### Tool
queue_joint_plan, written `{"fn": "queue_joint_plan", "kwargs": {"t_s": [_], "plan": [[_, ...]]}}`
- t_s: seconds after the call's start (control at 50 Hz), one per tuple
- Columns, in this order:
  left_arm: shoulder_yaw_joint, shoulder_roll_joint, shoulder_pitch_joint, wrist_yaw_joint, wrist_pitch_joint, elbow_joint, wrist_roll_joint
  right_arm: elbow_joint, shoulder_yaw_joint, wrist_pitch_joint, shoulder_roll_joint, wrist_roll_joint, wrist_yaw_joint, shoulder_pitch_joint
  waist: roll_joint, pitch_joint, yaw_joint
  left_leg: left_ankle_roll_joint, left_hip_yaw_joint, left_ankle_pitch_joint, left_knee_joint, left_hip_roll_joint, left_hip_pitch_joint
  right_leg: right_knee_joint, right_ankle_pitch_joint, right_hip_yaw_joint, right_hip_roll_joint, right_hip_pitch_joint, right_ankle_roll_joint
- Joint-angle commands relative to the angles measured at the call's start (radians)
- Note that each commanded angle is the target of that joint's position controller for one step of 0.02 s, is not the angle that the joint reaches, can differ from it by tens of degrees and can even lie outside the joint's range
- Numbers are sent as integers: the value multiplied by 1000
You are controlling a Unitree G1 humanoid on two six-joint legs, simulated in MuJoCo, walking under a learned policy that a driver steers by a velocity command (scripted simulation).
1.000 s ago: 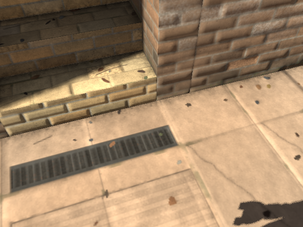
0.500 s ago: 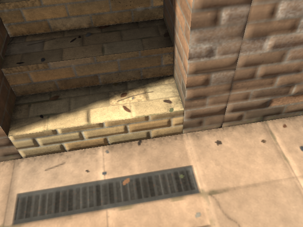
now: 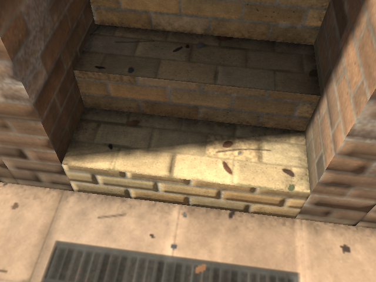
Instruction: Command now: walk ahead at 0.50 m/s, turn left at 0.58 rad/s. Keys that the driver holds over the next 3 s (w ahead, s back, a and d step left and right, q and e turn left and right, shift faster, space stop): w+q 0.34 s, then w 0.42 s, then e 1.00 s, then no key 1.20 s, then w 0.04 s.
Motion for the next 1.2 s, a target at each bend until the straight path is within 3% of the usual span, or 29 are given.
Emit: {"fn": "queue_joint_plan", "kwargs": {"t_s": [0.02, 0.06, 0.16, 0.26, 0.32, 0.36, 0.38, 0.4, 0.42, 0.46, 0.48, 0.56, 0.62, 0.66, 0.74, 0.78, 0.8, 0.82, 0.84, 0.88, 0.9, 0.92, 0.96, 1.0, 1.06, 1.12, 1.16, 1.18, 1.2], "plan": [[6, 80, 75, -2, 29, -55, 22, -22, -27, -31, -132, 25, -2, 83, 33, -138, 29, 195, -361, 402, -275, 287, 210, -91, 5, 46, -31, -96, 10], [4, 83, 49, -10, 44, -70, 23, -9, -34, -37, -150, 26, 2, 92, 54, -116, 30, 175, -323, 352, -299, 243, 192, -174, 67, 27, -25, -124, 29], [-4, 68, -191, -18, 37, -160, 18, 13, -42, -35, -180, 16, 0, 160, 75, -47, -58, 141, -378, 100, -344, 236, 265, -449, 266, 26, 4, -244, 52], [-14, 67, -285, -21, 21, -196, 10, 44, -35, -43, -179, 25, -7, 205, 120, -21, -86, 116, -381, 209, -284, 232, 274, -646, 327, 27, 52, -151, 29], [-4, 113, -209, -21, 3, -181, 6, 29, -34, -34, -186, 23, -23, 151, 140, -41, -40, 64, -411, 281, -223, 235, 266, -724, 306, 52, 59, 2, 8], [16, 159, -52, 13, -15, -139, 3, 34, -32, -47, -197, 21, -20, 148, 79, -107, 30, 25, -369, 380, -14, 162, 229, -799, 237, 39, 68, 224, -4], [27, 201, 69, 29, -26, -125, 27, 30, -10, -57, -134, 30, -10, 172, -7, -219, 72, 13, -305, 306, 201, 104, 180, -819, 122, 156, -62, 386, -46], [48, 292, 184, 35, -18, -131, 54, 9, 7, -61, -59, 75, -12, 245, -205, -344, 79, -28, -189, -68, 450, -21, -76, -879, 24, 502, -290, 653, -152], [61, 280, 167, 26, -8, -100, 49, 22, 13, -56, -94, 52, -22, 254, -253, -312, 40, -11, -162, -327, 541, -15, -205, -997, -91, 753, -371, 601, -215], [35, 132, 81, 4, -15, -114, 26, 38, 9, -42, -128, 19, -4, 127, -83, -161, 30, -5, -158, -200, 574, 75, -193, -1004, -31, 495, -263, 438, -192], [22, 92, 69, 9, -17, -111, 28, 26, 10, -36, -116, 10, 6, 78, -82, -136, 32, -9, -156, -170, 535, 96, -186, -1006, 157, 378, -222, 410, -177], [11, 93, 105, 1, -52, -52, 8, 24, 34, 0, -51, -11, 22, 49, -84, -135, -16, -39, -111, -144, 466, 86, -115, -958, 716, 179, -169, 337, -190], [13, 117, 111, 6, -48, -23, -19, -14, 64, -3, -17, -26, 34, -67, -112, -84, -10, -62, -41, -43, 226, 111, -74, -1016, 575, 108, -137, 270, -175], [25, 140, 115, 7, -41, -9, -18, -29, 77, -4, -22, -19, 36, -135, -132, -65, -1, -73, -3, 15, 112, 102, -1, -1013, 517, 83, -107, 225, -151], [39, 165, 103, 6, -32, 12, -25, -24, 73, -33, -65, -13, -3, -134, -91, -85, -36, -43, 10, 60, -12, 101, 126, -937, 513, 86, -114, 189, -129], [12, 99, 120, 5, -22, 28, -25, 17, 66, -57, -70, -23, -19, -40, -25, -138, -67, -27, -5, 31, -107, 96, 289, -741, 563, 65, -51, 161, -104], [-7, 51, 90, 12, -24, 7, -28, 25, 57, -72, -108, -37, -28, 59, 52, -193, -112, 0, -175, 133, -177, 258, 411, -553, 419, 26, 18, 54, -63], [-47, -51, 163, 24, -15, -14, -40, 37, 32, -67, -218, -31, -36, 89, 270, -217, -67, 135, -448, 521, -253, 514, 457, -335, -96, -46, 141, -105, -31], [-29, 25, 201, 43, 24, 43, -30, 53, 46, -66, -135, -8, -37, 91, 153, -252, -45, 168, -402, 733, -196, 527, 381, -211, -212, 56, 87, -24, -37], [-32, 23, 192, 54, 47, 59, -32, 19, 89, -79, 10, 6, -28, -49, 105, -197, 18, 124, -205, 972, -176, 433, 327, -223, -176, 86, 43, -5, -10], [-28, 27, 165, 53, 54, 57, -27, 8, 91, -79, 23, 1, -35, -72, 110, -189, 29, 84, -144, 927, -195, 399, 307, -288, -129, 84, 27, 19, 2], [-25, 31, 157, 48, 63, 65, -10, 14, 89, -73, 9, -5, -42, -88, 125, -196, 43, 62, -91, 922, -189, 367, 270, -333, -90, 67, 35, 69, 9], [-22, 21, 127, 44, 74, 59, -7, 19, 74, -55, -31, 2, -48, -80, 148, -200, 43, 51, -30, 893, -164, 331, 249, -411, -68, 27, 66, 110, 21], [-18, 22, 88, 46, 83, 44, -6, 26, 56, -38, -59, 17, -53, -53, 164, -195, 27, 66, -23, 774, -160, 337, 245, -463, -60, 2, 74, 109, 26], [-8, 29, 69, 59, 95, 23, 6, 18, 44, -20, -64, 8, -73, -23, 215, -181, 16, 98, -28, 526, -169, 361, 179, -417, -78, -49, 89, 128, 24], [-6, 22, 43, 59, 100, -3, 13, 9, 41, 5, -53, 12, -92, -41, 155, -142, 15, 95, -8, 449, -115, 380, 128, -470, -61, -64, 77, 151, 0], [-4, 19, 89, 57, 82, 4, 22, -2, 28, 28, -74, 24, -85, -64, 68, -106, 45, 30, 26, 324, 6, 356, 72, -694, 69, -42, 87, 232, -39], [3, 61, 100, 58, 71, -3, 20, -11, 33, 35, -35, 7, -87, -33, -29, -101, 30, -32, 62, 103, 163, 298, 5, -809, 195, 90, 14, 274, -70], [38, 209, 109, 59, 60, -43, 25, -66, 50, 46, 33, -2, -86, -10, -286, -90, 11, -125, 146, -346, 401, 131, -236, -872, 669, 505, -290, 340, -187]]}}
